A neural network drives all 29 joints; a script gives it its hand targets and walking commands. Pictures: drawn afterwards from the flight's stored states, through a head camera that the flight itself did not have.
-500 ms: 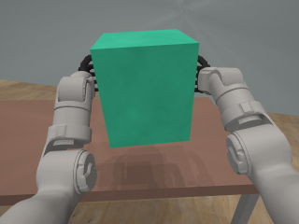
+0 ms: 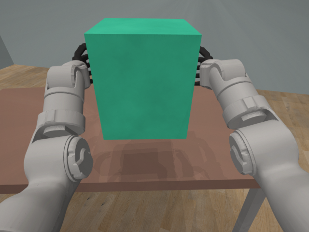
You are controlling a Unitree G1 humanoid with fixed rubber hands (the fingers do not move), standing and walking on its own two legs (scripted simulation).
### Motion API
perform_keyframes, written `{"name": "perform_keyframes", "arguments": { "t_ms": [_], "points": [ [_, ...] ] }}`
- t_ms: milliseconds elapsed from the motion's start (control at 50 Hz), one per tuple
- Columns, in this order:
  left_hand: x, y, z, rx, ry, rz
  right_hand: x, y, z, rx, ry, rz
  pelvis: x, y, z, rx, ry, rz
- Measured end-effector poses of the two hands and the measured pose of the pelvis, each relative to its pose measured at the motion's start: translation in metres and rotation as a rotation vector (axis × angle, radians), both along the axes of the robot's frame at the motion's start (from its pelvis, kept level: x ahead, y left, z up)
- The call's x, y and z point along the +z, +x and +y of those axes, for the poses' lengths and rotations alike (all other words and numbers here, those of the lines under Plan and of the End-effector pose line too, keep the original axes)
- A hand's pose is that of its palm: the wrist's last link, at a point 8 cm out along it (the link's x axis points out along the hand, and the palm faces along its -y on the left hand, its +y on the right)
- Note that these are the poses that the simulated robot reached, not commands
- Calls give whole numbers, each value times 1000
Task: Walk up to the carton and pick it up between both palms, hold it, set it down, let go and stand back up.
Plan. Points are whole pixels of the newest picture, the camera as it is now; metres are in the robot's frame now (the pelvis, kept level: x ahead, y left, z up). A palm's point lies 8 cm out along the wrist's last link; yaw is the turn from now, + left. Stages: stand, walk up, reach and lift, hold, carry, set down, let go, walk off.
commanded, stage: hold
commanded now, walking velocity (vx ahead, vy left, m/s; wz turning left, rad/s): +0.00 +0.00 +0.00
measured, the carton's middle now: (145, 77) +0.42 +0.01 +0.28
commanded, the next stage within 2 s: none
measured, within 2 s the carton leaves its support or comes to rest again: neither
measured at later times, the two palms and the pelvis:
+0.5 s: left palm (63, 74) +0.39 +0.20 +0.32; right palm (191, 66) +0.38 -0.10 +0.32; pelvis +0.03 +0.03 +0.00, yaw +0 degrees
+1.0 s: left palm (78, 71) +0.38 +0.16 +0.32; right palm (209, 69) +0.37 -0.14 +0.31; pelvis +0.01 +0.04 +0.00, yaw -1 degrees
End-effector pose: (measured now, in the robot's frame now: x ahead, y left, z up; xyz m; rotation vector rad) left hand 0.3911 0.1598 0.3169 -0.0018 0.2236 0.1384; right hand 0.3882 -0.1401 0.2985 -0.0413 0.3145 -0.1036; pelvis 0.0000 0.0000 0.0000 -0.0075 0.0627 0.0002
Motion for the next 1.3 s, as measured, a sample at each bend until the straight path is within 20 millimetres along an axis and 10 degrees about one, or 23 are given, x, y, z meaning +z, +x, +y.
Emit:
{"name": "perform_keyframes", "arguments": {
  "t_ms": [320,500,780,1300],
  "points": [
    [-13,2,31,-20,-26,-28,-7,-2,30,-24,14,-20,2,19,7,30,-17,-47],
    [-1,-6,42,-39,-6,-102,21,-12,41,-44,4,-92,2,27,28,4,-30,-70],
    [10,-14,29,-57,70,-70,28,-23,29,-66,37,-57,1,25,47,-16,-33,-108],
    [1,-1,-5,-2,4,4,-4,-2,-4,-2,11,13,0,-1,0,-3,2,-8]
  ]
}}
